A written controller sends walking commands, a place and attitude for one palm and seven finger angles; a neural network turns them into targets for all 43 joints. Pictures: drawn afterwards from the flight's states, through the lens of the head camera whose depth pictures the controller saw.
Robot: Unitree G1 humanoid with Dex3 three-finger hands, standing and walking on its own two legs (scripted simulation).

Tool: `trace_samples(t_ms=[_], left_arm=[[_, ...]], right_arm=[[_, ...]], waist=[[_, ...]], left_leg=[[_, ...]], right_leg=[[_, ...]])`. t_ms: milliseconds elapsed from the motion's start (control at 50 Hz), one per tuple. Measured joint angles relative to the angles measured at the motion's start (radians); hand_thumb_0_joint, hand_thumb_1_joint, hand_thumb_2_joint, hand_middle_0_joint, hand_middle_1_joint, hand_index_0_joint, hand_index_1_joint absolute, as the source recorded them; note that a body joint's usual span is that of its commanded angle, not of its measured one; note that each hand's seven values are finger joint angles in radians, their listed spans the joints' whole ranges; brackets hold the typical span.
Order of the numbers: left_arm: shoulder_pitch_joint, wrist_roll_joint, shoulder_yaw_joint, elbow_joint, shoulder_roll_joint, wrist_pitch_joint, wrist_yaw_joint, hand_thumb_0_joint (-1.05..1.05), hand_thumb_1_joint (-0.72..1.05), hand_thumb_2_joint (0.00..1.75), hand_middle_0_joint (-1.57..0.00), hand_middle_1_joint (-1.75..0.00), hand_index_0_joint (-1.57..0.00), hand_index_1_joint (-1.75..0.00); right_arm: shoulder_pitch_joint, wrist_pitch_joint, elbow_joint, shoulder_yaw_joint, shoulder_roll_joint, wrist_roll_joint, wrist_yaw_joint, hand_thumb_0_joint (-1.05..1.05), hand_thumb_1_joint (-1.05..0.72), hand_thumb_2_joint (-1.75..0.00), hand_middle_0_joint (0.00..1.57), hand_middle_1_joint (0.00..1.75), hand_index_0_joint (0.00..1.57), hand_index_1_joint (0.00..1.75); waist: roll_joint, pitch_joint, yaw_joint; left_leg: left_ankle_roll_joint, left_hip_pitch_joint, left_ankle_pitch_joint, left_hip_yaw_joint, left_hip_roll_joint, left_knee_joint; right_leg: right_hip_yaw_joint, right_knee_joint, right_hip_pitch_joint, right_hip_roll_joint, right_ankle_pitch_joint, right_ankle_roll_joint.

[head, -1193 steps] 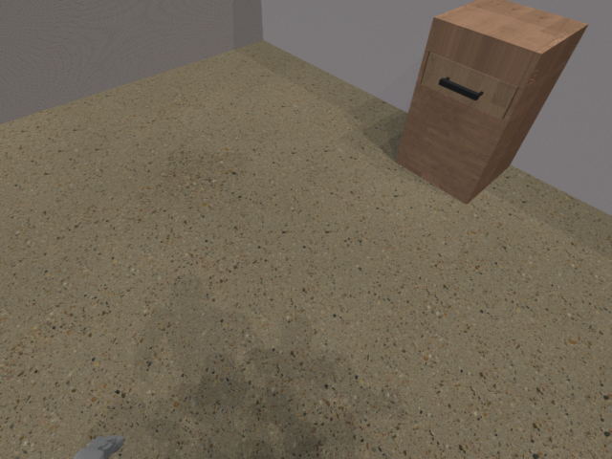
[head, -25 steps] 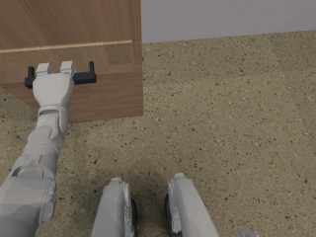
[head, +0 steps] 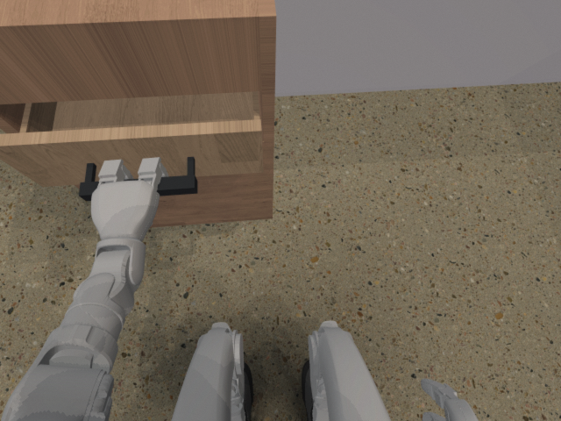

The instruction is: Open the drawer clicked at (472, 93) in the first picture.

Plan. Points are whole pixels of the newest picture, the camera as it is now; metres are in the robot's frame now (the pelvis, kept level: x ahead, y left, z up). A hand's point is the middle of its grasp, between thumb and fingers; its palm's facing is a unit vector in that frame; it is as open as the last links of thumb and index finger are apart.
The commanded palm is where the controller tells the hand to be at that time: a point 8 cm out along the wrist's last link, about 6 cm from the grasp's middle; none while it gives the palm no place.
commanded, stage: pull the drawer open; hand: left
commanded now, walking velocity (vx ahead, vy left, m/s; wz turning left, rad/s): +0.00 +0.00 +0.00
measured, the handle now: (140, 176) +0.47 +0.23 -0.07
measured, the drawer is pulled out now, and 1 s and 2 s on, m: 0.07 0.17 0.28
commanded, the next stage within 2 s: none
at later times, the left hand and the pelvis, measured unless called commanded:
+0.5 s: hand (141, 250) +0.36 +0.22 -0.09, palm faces -0.02 -0.06 -1.00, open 6.0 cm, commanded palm +0.32 +0.22 -0.04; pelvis -0.01 -0.01 +0.00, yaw +1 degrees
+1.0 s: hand (139, 280) +0.31 +0.21 -0.09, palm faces -0.03 -0.07 -1.00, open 6.0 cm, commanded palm +0.27 +0.22 -0.04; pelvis +0.00 -0.01 +0.00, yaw +1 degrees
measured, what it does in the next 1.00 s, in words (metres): stands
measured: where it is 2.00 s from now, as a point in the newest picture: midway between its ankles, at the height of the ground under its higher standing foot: (279, 419)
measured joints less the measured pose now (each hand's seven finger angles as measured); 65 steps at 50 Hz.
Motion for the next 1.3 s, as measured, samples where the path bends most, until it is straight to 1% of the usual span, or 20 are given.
trace_samples(t_ms=[220,400,640,980,1200,1300], left_arm=[[0.083,0.008,-0.015,-0.045,-0.027,-0.005,0.033,0.01,0.7,0.8,-0.31,-1.35,-0.36,-1.27],[0.134,0.006,-0.029,-0.079,-0.044,0.006,0.047,0.01,0.7,0.81,-0.31,-1.35,-0.36,-1.29],[0.211,0.002,-0.047,-0.142,-0.062,0.021,0.044,0.01,0.7,0.8,-0.31,-1.35,-0.36,-1.29],[0.353,0.015,-0.073,-0.27,-0.092,0.027,0.06,0.01,0.7,0.8,-0.3,-1.35,-0.36,-1.29],[0.452,0.013,-0.096,-0.356,-0.105,0.05,0.051,0.01,0.7,0.79,-0.3,-1.34,-0.36,-1.3],[0.496,0.019,-0.102,-0.385,-0.108,0.047,0.056,0.01,0.7,0.79,-0.3,-1.34,-0.36,-1.3]], right_arm=[[-0.019,0.0,-0.001,-0.002,0.001,-0.001,-0.003,0.0,-0.91,-0.9,0.2,0.3,0.2,0.29],[-0.031,-0.001,0.004,-0.002,0.006,0.001,-0.008,0.0,-0.91,-0.9,0.2,0.3,0.2,0.29],[-0.042,-0.003,0.0,-0.004,0.007,0.005,-0.01,0.0,-0.91,-0.9,0.2,0.3,0.2,0.29],[-0.079,0.001,-0.027,-0.004,0.006,0.005,-0.013,0.0,-0.91,-0.9,0.2,0.3,0.2,0.29],[-0.094,0.009,-0.053,0.003,0.013,0.004,-0.017,0.0,-0.91,-0.9,0.2,0.3,0.2,0.29],[-0.096,0.007,-0.058,0.006,0.013,0.001,-0.023,0.0,-0.91,-0.9,0.2,0.3,0.2,0.29]], waist=[[-0.002,-0.005,0.015],[-0.005,-0.003,0.026],[-0.005,-0.008,0.038],[-0.011,-0.014,0.062],[-0.014,-0.015,0.073],[-0.015,-0.018,0.08]], left_leg=[[-0.006,0.013,0.005,-0.005,-0.004,0.002],[-0.008,0.021,0.013,-0.004,-0.005,-0.001],[-0.009,0.034,0.014,-0.001,-0.005,-0.006],[-0.008,0.048,0.002,0.002,-0.008,-0.001],[-0.012,0.064,-0.003,0.0,-0.01,-0.008],[-0.016,0.069,-0.007,-0.004,-0.011,-0.007]], right_leg=[[-0.005,0.006,0.014,-0.004,0.0,-0.006],[-0.004,0.008,0.019,-0.005,0.005,-0.009],[-0.001,0.007,0.029,-0.004,0.006,-0.011],[0.003,0.014,0.042,-0.006,-0.008,-0.01],[0.001,0.01,0.058,-0.007,-0.015,-0.013],[-0.002,0.013,0.063,-0.008,-0.02,-0.017]])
